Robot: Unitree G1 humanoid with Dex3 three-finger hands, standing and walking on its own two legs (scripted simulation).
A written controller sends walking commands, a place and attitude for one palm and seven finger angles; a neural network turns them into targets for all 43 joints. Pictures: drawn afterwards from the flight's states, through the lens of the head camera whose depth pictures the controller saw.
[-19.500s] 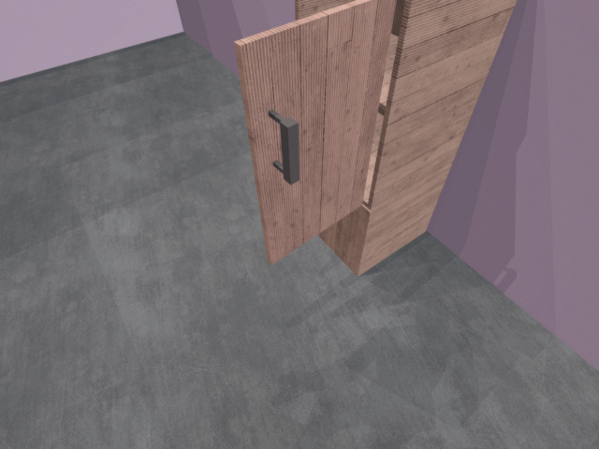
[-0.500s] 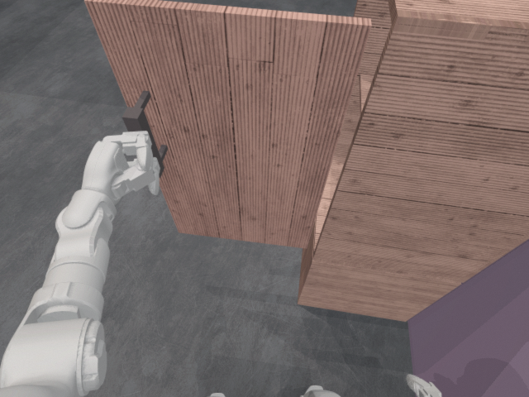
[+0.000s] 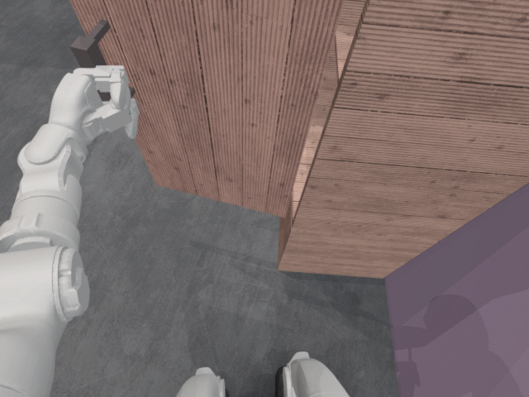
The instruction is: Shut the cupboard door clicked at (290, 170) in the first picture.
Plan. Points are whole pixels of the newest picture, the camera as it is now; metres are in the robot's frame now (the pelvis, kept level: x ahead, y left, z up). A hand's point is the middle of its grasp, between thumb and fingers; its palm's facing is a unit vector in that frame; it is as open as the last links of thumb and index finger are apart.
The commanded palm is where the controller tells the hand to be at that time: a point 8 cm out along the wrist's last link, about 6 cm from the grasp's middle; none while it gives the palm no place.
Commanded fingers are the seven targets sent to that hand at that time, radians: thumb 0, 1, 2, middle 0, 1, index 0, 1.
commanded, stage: push the door shut along its arc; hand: left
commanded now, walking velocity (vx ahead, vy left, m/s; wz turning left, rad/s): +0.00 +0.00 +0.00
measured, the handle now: (110, 73) +0.58 +0.19 +0.10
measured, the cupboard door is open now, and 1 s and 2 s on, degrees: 79 69 58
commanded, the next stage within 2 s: pull the fist back off the door in 1.14 s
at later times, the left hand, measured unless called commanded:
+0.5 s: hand (167, 82) +0.54 +0.10 +0.12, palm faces -0.39 -0.92 +0.01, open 3.1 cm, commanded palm +0.55 +0.16 +0.10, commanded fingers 0.00 0.90 0.90 -1.30 -1.50 -1.30 -1.50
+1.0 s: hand (178, 68) +0.57 +0.09 +0.12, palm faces -0.43 -0.90 -0.01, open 2.9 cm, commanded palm +0.60 +0.12 +0.10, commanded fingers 0.00 0.90 0.90 -1.30 -1.50 -1.30 -1.50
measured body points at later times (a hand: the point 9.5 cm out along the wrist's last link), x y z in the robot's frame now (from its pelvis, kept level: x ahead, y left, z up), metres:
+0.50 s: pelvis +0.01 +0.00 -0.01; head +0.15 +0.00 +0.42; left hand +0.56 +0.15 +0.12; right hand +0.00 -0.28 -0.12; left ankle -0.01 +0.10 -0.69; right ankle +0.03 -0.11 -0.69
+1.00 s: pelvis +0.00 -0.01 -0.03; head +0.17 +0.01 +0.39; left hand +0.59 +0.14 +0.12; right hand -0.04 -0.28 -0.12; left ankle -0.01 +0.10 -0.69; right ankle +0.03 -0.11 -0.69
